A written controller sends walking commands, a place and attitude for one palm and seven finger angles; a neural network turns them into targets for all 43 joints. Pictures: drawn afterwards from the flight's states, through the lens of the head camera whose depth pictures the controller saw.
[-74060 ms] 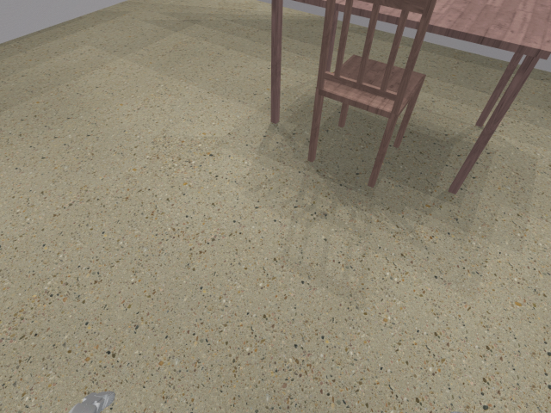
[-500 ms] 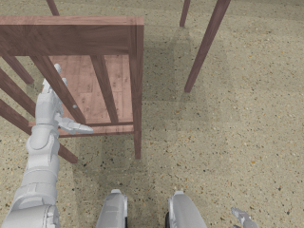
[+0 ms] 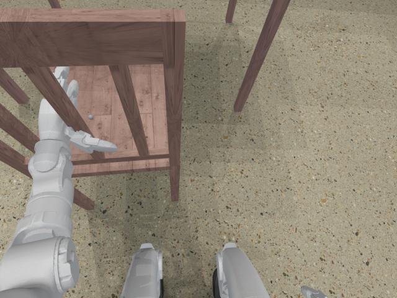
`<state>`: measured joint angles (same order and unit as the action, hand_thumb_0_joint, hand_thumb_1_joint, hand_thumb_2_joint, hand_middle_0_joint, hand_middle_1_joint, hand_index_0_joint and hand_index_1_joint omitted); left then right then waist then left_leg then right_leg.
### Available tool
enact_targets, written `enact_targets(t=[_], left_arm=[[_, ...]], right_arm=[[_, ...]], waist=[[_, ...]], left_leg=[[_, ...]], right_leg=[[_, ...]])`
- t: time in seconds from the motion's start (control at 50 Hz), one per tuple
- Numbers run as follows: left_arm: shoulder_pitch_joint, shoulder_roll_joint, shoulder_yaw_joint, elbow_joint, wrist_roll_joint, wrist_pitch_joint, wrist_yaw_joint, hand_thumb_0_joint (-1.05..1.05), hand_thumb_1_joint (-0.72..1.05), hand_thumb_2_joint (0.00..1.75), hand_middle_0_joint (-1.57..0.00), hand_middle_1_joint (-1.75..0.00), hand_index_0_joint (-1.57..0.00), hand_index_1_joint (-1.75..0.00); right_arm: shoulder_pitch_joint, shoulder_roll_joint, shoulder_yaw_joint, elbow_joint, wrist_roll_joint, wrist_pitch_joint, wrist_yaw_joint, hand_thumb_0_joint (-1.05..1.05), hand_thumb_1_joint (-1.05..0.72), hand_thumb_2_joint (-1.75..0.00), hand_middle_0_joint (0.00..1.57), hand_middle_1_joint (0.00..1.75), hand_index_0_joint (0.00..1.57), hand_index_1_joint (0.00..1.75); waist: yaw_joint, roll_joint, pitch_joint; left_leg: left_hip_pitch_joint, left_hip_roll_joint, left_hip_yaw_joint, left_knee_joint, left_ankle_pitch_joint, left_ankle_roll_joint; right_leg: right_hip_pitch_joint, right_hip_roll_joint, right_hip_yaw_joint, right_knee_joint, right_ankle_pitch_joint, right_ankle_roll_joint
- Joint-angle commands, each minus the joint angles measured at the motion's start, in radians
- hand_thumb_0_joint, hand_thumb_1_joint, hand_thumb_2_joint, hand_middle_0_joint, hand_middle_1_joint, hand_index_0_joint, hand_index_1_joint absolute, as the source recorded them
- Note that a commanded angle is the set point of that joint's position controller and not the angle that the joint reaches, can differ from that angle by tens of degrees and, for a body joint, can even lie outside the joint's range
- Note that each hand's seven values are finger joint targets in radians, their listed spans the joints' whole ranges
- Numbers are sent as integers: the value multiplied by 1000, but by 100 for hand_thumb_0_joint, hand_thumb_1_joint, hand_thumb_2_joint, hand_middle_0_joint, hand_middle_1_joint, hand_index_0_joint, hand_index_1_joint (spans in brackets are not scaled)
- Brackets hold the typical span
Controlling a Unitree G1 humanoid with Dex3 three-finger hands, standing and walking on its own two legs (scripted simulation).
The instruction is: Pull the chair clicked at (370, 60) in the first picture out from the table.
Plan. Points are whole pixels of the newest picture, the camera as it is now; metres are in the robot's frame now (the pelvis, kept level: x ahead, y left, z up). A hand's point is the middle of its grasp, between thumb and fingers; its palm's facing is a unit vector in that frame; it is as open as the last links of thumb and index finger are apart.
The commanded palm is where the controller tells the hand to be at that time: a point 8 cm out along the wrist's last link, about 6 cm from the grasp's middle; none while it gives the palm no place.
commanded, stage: push the fingers through the gap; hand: left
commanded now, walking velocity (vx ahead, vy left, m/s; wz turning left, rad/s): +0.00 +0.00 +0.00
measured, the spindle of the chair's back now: (75, 122) +0.44 +0.22 +0.03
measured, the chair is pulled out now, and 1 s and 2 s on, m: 0.32 0.32 0.34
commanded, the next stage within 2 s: hook a spindle and tug to test in 0.28 s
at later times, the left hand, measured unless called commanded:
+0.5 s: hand (91, 116) +0.46 +0.20 +0.03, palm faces +0.06 -1.00 -0.02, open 16.8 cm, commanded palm +0.43 +0.24 +0.03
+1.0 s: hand (91, 117) +0.45 +0.20 +0.03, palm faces +0.06 -1.00 +0.00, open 10.7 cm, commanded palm +0.43 +0.23 +0.03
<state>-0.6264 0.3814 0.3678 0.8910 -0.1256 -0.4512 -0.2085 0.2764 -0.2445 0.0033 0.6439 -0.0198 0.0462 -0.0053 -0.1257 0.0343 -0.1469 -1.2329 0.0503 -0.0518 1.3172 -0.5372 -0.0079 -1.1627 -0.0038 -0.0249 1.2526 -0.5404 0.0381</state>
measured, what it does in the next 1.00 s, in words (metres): stands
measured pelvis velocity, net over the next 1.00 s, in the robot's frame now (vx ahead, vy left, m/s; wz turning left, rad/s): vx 0.00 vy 0.00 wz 0.00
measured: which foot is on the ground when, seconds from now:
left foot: down 0.00-1.00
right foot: down 0.00-1.00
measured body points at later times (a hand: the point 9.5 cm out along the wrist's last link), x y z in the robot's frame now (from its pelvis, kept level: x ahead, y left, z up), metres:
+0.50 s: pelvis +0.00 +0.00 +0.00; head +0.14 +0.02 +0.43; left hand +0.45 +0.25 +0.03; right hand +0.08 -0.27 -0.11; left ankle +0.03 +0.12 -0.61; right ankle +0.02 -0.15 -0.61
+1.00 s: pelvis +0.00 +0.00 +0.00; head +0.14 +0.03 +0.43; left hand +0.45 +0.25 +0.03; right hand +0.08 -0.27 -0.12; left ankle +0.03 +0.12 -0.61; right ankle +0.02 -0.15 -0.61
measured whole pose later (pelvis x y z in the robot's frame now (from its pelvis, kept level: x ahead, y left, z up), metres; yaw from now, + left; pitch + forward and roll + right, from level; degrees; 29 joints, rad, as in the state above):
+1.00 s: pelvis +0.00 +0.00 +0.00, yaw +0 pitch +25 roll -4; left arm -0.62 0.36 0.36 0.89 -0.14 -0.46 -0.20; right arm 0.26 -0.24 0.00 0.63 -0.02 0.06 0.00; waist -0.12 0.03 -0.15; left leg -1.22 0.05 -0.06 1.32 -0.54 -0.01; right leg -1.15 0.00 -0.03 1.25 -0.54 0.04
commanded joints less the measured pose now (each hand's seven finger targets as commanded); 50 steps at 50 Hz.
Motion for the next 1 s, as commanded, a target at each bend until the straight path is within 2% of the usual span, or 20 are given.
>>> enact_targets(t=[0.0, 0.04, 0.06, 0.14, 0.22, 0.26, 0.36, 0.44, 0.52, 0.54, 0.6, 0.66, 0.7, 0.74, 0.8, 0.82, 0.86, 0.9, 0.96, 0.98], left_arm=[[-350, 204, 17, -219, -15, -70, 7, 0, -50, 30, -6, -8, -6, -8], [-350, 238, 38, -212, -10, -73, 9, 0, -50, 30, -6, -8, -6, -8], [-353, 221, 26, -231, -10, -78, 9, 0, -50, 30, -6, -8, -6, -8], [-340, 205, 14, -233, -12, -84, 10, 0, -50, 30, -6, -8, -6, -8], [-352, 211, 18, -196, -9, -87, 12, 0, -50, 30, -6, -8, -6, -8], [-336, 235, 40, -202, -7, -92, 9, 0, -50, 30, -6, -8, -6, -8], [-338, 192, 5, -209, -13, -94, 1, 0, -50, 30, -6, -8, -6, -8], [-301, 210, 26, -216, -17, -83, 1, 0, -50, 30, -13, -30, -13, -30], [-321, 176, -8, -231, -18, -80, 0, 0, -50, 30, -20, -52, -20, -52], [-317, 205, 19, -236, -19, -82, 3, 0, -50, 30, -22, -57, -22, -57], [-305, 200, 18, -209, -19, -80, -1, 0, -50, 30, -27, -74, -27, -74], [-320, 194, 11, -233, -18, -90, -3, 0, -50, 30, -32, -90, -32, -90], [-317, 178, -1, -253, -23, -90, -2, 0, -39, 35, -36, -101, -36, -101], [-312, 182, 2, -243, -23, -85, 1, 0, -28, 40, -39, -112, -39, -112], [-311, 188, 9, -202, -21, -75, 3, 0, -11, 47, -45, -129, -45, -129], [-332, 206, 16, -207, -18, -81, 2, 0, -5, 49, -46, -134, -46, -134], [-346, 194, 6, -210, -15, -84, 1, 0, 6, 54, -50, -145, -50, -145], [-340, 198, 9, -231, -13, -88, 1, 0, 17, 59, -50, -145, -50, -145], [-361, 147, -30, -244, -20, -87, 6, 0, 34, 66, -50, -145, -50, -145], [-346, 162, -17, -238, -19, -84, 11, 0, 40, 68, -50, -145, -50, -145]], right_arm=[[112, -171, -63, -74, -5, -10, -7, 0, -90, -90, 20, 30, 20, 30], [112, -176, -60, -75, -5, -6, -9, 0, -90, -90, 20, 30, 20, 30], [110, -171, -61, -77, -5, -5, -8, 0, -90, -90, 20, 30, 20, 30], [105, -170, -60, -80, -4, -3, -4, 0, -90, -90, 20, 30, 20, 30], [105, -172, -57, -78, -5, 1, -5, 0, -90, -90, 20, 30, 20, 30], [101, -173, -59, -85, -5, 2, -6, 0, -90, -90, 20, 30, 20, 30], [99, -171, -60, -84, -4, 4, -3, 0, -90, -90, 20, 30, 20, 30], [99, -172, -62, -90, -2, 8, -3, 0, -90, -90, 20, 30, 20, 30], [96, -166, -60, -90, -1, 7, -2, 0, -90, -90, 20, 30, 20, 30], [99, -169, -62, -88, -2, 8, -3, 0, -90, -90, 20, 30, 20, 30], [95, -165, -59, -85, -1, 8, -3, 0, -90, -90, 20, 30, 20, 30], [91, -166, -62, -87, -2, 5, -4, 0, -90, -90, 20, 30, 20, 30], [91, -165, -62, -88, -2, 3, -3, 0, -90, -90, 20, 30, 20, 30], [94, -167, -63, -86, -1, 3, -3, 0, -90, -90, 20, 30, 20, 30], [92, -167, -61, -80, -1, 3, -4, 0, -90, -90, 20, 30, 20, 30], [97, -170, -59, -79, -1, 2, -6, 0, -90, -90, 20, 30, 20, 30], [91, -167, -59, -81, -2, 1, -5, 0, -90, -90, 20, 30, 20, 30], [93, -168, -61, -84, -3, 0, -5, 0, -90, -90, 20, 30, 20, 30], [96, -164, -63, -82, -4, 0, -2, 0, -90, -90, 20, 30, 20, 30], [99, -167, -65, -81, -3, 0, -3, 0, -90, -90, 20, 30, 20, 30]], waist=[[-13, 95, -505], [-10, 86, -494], [-9, 108, -510], [-8, 114, -496], [-21, 78, -457], [-4, 90, -485], [-11, 118, -495], [-4, 89, -513], [-16, 94, -491], [-7, 85, -502], [-13, 67, -473], [-8, 103, -495], [-7, 117, -511], [-11, 94, -508], [-18, 62, -464], [-19, 64, -464], [-17, 83, -477], [-6, 119, -505], [-20, 115, -509], [-15, 111, -513]], left_leg=[[472, -27, -2, -161, 367, 13], [453, -26, -4, -164, 356, 13], [466, -28, 1, -162, 365, 14], [481, -26, -3, -168, 367, 10], [439, -27, -3, -168, 325, 15], [441, -30, 2, -166, 328, 13], [480, -27, 0, -163, 362, 10], [461, -28, 5, -160, 373, 13], [457, -30, 6, -159, 374, 15], [456, -29, 6, -157, 384, 15], [415, -32, 14, -154, 351, 17], [451, -31, 9, -155, 365, 14], [484, -29, 6, -160, 380, 11], [474, -28, 3, -158, 385, 13], [420, -31, 8, -155, 333, 16], [419, -30, 5, -156, 330, 17], [428, -32, 6, -156, 326, 17], [468, -29, 1, -159, 356, 11], [499, -27, -5, -160, 377, 10], [498, -26, -4, -161, 374, 10]], right_leg=[[164, 41, -36, -163, 259, -55], [166, 40, -35, -158, 250, -55], [169, 40, -31, -160, 259, -55], [155, 41, -37, -161, 251, -57], [155, 43, -35, -165, 230, -55], [172, 41, -30, -162, 235, -56], [151, 41, -35, -161, 251, -58], [188, 40, -30, -160, 283, -55], [182, 41, -30, -161, 288, -54], [198, 41, -28, -159, 299, -54], [205, 41, -23, -165, 289, -50], [185, 40, -26, -159, 282, -54], [178, 41, -32, -161, 281, -56], [182, 41, -32, -159, 289, -55], [181, 41, -28, -167, 263, -50], [181, 41, -27, -163, 259, -52], [175, 40, -27, -162, 249, -53], [164, 40, -32, -156, 255, -58], [147, 42, -38, -160, 261, -57], [151, 42, -36, -161, 260, -57]])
